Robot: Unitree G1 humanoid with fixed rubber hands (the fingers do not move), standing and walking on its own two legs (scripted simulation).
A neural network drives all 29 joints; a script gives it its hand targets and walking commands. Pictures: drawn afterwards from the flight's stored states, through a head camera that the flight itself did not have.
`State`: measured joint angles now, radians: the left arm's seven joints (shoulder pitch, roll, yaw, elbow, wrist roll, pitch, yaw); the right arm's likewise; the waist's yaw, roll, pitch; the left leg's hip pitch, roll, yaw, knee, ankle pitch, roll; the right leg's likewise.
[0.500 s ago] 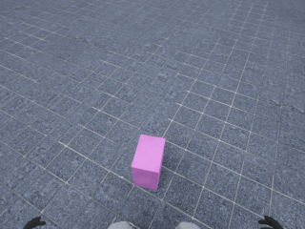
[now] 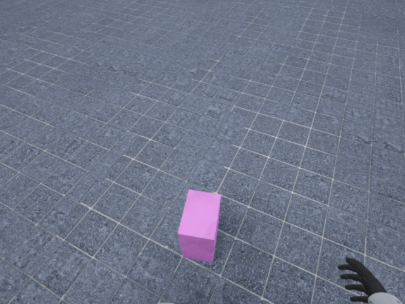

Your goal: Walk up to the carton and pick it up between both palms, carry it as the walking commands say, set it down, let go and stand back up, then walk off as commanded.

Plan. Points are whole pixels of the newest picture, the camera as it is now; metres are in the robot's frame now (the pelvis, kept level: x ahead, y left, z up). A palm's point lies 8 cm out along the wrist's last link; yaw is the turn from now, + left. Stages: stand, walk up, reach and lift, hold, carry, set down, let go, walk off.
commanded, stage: walk up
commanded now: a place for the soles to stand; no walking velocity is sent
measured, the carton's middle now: (201, 227) +0.54 +0.03 -0.62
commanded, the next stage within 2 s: none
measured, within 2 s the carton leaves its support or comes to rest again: neither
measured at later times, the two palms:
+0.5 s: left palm (12, 284) +0.18 +0.42 -0.10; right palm out of the picture +0.08 -0.24 -0.11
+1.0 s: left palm (41, 245) +0.27 +0.39 -0.09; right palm out of the picture +0.13 -0.24 -0.08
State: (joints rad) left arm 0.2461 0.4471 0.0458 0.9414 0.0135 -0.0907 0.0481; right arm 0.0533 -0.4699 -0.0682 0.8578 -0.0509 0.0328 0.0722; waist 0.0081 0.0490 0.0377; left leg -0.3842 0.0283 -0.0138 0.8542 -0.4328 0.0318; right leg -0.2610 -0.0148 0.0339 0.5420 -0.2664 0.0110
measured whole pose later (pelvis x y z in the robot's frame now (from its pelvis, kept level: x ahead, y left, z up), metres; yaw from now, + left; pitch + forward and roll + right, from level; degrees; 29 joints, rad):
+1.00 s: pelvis +0.08 +0.11 +0.00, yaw -13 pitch -3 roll +0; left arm 0.11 0.43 0.01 0.94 0.01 -0.02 0.00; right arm 0.09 -0.43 -0.04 0.92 0.00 -0.02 0.00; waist -0.01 -0.01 0.07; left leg -0.16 0.04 0.17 0.56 -0.35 0.02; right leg -0.28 0.05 0.09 0.58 -0.25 -0.02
